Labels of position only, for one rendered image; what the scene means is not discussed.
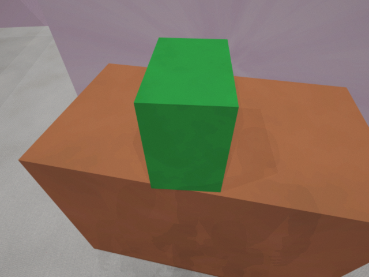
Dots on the carton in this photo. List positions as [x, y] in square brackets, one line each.
[186, 109]

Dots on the pedestal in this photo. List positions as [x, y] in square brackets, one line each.
[295, 195]

